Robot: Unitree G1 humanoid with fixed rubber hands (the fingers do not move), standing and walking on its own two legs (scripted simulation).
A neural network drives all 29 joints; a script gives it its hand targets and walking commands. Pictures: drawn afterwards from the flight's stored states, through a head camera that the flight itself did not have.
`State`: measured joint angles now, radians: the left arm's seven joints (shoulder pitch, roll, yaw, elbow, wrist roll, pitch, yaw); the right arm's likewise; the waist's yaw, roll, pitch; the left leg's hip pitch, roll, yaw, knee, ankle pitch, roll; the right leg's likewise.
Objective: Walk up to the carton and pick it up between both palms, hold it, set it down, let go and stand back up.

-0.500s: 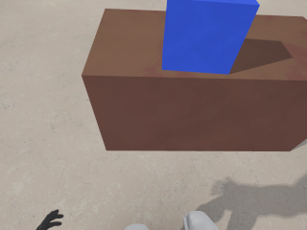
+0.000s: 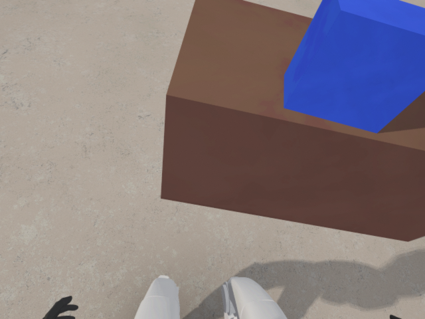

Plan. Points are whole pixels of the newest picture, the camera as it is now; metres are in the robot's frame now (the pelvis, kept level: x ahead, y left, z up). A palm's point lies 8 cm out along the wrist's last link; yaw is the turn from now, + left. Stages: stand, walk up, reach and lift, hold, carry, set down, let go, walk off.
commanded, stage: walk up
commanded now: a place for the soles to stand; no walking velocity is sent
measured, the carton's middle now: (357, 65) +0.72 -0.34 +0.10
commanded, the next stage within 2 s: none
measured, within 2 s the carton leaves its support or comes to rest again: neither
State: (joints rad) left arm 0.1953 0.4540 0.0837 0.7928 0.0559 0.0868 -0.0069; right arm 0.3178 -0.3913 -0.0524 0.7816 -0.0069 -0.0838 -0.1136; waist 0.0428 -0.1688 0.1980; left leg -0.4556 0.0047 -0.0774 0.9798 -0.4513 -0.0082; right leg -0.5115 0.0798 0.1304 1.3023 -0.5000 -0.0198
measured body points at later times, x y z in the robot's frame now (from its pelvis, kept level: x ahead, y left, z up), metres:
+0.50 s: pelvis -0.06 -0.18 -0.05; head -0.04 -0.16 +0.40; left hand +0.07 +0.15 -0.16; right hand +0.02 -0.53 -0.12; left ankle +0.04 +0.10 -0.67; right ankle -0.02 -0.31 -0.69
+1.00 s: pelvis -0.09 -0.27 +0.05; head -0.10 -0.33 +0.49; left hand -0.02 +0.06 -0.02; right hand -0.13 -0.58 -0.12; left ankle -0.06 -0.09 -0.61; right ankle -0.02 -0.32 -0.68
